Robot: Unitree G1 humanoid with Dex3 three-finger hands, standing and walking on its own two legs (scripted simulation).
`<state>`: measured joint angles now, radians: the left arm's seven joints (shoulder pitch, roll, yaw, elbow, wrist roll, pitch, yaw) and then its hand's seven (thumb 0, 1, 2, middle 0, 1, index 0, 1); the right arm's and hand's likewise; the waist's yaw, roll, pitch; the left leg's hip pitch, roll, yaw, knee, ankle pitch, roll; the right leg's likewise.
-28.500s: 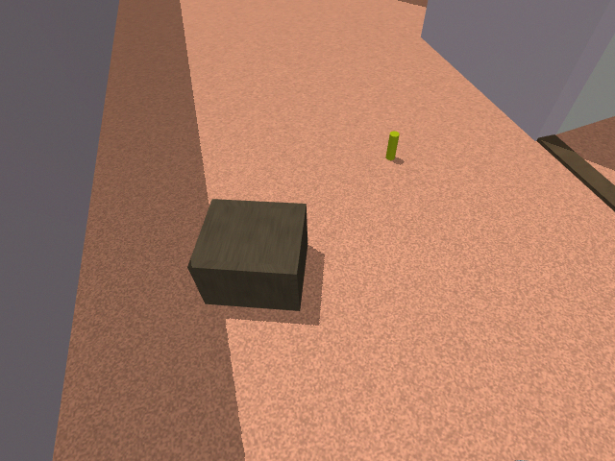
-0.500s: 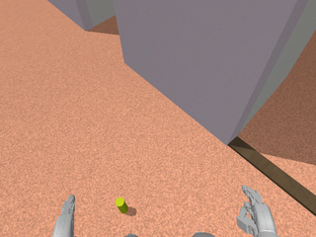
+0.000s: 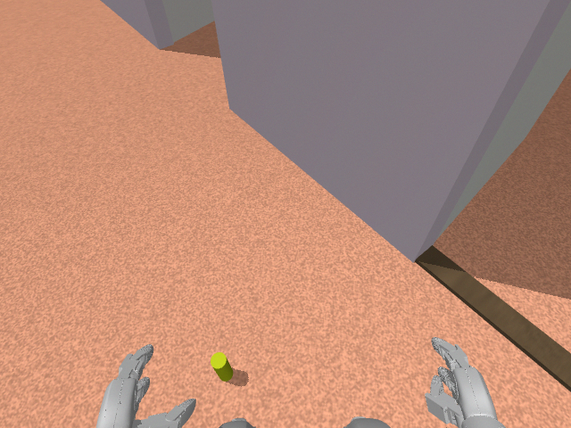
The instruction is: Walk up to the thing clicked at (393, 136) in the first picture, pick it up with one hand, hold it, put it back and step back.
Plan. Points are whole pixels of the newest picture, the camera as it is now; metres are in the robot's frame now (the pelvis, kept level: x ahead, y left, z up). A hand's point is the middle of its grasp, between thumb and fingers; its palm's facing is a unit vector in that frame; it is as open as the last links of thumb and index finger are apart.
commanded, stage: stand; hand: left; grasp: from the side
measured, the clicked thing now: (222, 367) +0.39 +0.21 -0.65
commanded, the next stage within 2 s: none
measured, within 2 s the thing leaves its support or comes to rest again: neither
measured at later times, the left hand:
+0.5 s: hand out of the picture +0.04 +0.26 -0.11, palm faces -0.01 -0.94 -0.35, open 7.4 cm
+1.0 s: hand out of the picture +0.03 +0.26 -0.10, palm faces -0.02 -0.93 -0.36, open 7.4 cm
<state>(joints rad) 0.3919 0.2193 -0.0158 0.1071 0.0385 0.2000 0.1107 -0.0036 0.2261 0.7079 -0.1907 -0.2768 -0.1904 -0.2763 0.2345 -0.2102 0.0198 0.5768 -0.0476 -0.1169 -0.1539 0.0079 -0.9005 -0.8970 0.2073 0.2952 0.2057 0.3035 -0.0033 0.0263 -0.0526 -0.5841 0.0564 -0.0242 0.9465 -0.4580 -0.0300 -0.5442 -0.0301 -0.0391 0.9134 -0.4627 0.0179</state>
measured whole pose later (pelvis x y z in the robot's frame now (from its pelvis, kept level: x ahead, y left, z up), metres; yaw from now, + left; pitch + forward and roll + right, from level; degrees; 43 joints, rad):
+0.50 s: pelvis -0.01 +0.01 +0.05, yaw +0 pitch -3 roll +0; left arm 0.21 0.32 0.01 1.02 0.03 0.01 0.03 0.01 0.90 0.90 -0.20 -0.30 -0.20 -0.30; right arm 0.19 -0.31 -0.02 1.03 -0.03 0.00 -0.01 0.00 -0.90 -0.90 0.21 0.29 0.20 0.30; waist 0.01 0.00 0.06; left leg -0.23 0.02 0.00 0.54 -0.26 -0.01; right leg -0.20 -0.06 -0.03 0.53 -0.27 0.04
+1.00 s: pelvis -0.02 +0.01 +0.06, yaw +0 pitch -4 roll +0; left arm 0.15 0.33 0.01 1.16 0.03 -0.01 0.01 0.01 0.90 0.90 -0.20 -0.30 -0.20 -0.30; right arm 0.15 -0.33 -0.02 1.14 -0.02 0.00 0.00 0.00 -0.90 -0.90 0.21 0.29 0.21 0.30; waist 0.01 0.02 0.07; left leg -0.16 0.03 0.00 0.40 -0.17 -0.02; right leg -0.14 -0.05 -0.04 0.38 -0.18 0.04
